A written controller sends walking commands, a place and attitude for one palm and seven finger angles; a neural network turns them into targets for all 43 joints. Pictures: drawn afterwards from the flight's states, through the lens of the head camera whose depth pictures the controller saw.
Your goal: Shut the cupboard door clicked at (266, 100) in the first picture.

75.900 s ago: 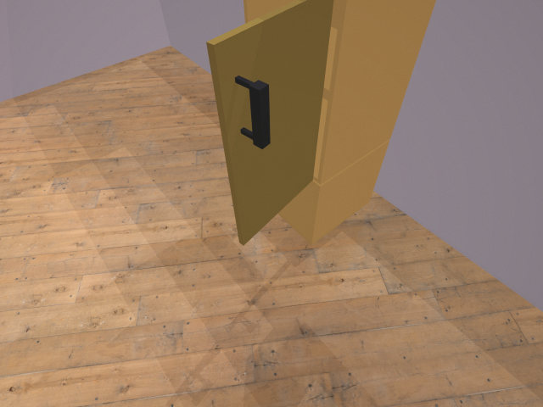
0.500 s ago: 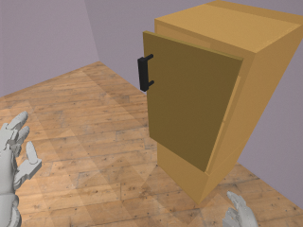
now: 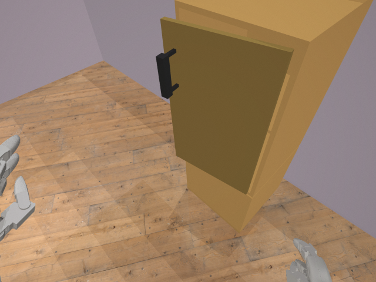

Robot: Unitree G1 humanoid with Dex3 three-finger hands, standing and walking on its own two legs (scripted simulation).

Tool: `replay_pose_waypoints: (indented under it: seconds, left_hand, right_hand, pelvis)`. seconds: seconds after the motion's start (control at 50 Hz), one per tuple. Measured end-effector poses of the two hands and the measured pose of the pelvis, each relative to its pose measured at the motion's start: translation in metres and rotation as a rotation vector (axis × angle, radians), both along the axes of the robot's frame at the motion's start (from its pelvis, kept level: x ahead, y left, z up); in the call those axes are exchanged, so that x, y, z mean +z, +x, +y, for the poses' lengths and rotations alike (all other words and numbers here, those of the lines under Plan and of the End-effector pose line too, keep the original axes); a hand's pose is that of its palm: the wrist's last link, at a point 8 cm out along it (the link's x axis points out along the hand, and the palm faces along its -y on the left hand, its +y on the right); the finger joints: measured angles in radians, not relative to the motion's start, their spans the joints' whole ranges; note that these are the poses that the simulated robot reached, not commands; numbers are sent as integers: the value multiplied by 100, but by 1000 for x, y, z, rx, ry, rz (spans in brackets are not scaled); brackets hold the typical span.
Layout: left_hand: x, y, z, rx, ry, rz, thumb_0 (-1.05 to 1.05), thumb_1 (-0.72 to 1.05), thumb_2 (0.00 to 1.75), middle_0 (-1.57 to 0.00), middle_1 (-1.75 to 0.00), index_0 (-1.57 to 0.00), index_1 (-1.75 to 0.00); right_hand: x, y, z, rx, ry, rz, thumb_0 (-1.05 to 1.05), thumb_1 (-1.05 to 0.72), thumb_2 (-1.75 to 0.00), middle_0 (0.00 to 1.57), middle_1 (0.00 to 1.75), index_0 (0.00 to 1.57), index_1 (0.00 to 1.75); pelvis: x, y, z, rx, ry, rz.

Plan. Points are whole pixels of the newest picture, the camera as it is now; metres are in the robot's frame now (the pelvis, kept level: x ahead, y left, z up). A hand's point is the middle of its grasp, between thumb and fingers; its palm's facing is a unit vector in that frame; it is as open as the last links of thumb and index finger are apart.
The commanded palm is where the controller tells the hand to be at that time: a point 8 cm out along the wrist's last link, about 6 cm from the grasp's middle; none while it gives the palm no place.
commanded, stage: step back with the hand held close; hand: left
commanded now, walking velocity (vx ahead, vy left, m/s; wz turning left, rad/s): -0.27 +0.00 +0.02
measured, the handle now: (169, 73) +0.65 +0.10 +0.11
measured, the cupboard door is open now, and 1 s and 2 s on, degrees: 10 10 10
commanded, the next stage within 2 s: stop stepping back and stand still in 1.04 s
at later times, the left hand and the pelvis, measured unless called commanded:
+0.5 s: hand out of the picture +0.12 +0.27 +0.17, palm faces +0.49 -0.75 -0.44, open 7.4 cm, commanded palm +0.05 +0.31 +0.18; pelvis -0.08 +0.00 -0.02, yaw +2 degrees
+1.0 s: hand out of the picture +0.05 +0.29 +0.18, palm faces +0.52 -0.75 -0.41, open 7.4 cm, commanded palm -0.01 +0.31 +0.18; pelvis -0.14 +0.01 -0.01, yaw +1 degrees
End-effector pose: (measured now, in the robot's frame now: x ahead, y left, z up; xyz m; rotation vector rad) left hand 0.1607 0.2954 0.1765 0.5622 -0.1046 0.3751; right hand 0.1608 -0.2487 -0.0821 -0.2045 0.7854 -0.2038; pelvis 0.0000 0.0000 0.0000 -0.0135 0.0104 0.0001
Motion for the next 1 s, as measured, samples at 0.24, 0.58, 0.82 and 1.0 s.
replay_pose_waypoints:
  seconds: [0.24, 0.58, 0.82, 1.0]
  left_hand:
    - [6, -44, 12, 0, 42, -113, 1, 89, 90, -21, -30, -22, -30]
    - [8, -96, 14, 18, 99, -235, 1, 89, 90, -21, -30, -22, -30]
    - [-1, -130, 18, 4, 42, -252, 1, 89, 90, -21, -30, -22, -30]
    - [16, -158, 32, 32, 35, -265, 1, 89, 90, -21, -30, -22, -30]
  right_hand:
    - [3, -47, 11, 10, -15, -37, 1, -90, -90, 20, 30, 20, 29]
    - [-13, -105, 11, 57, -38, -4, 2, -90, -89, 21, 30, 21, 30]
    - [-8, -115, 19, 97, -80, 18, 1, -90, -89, 21, 30, 20, 29]
    - [7, -132, 47, 124, -18, -50, 1, -90, -89, 21, 30, 20, 29]
  pelvis:
    - [-8, -43, 5, 1, -4, -7]
    - [-20, -84, -2, 57, -20, -29]
    - [-22, -115, 9, 89, -18, -6]
    - [-6, -138, 9, 25, -64, 41]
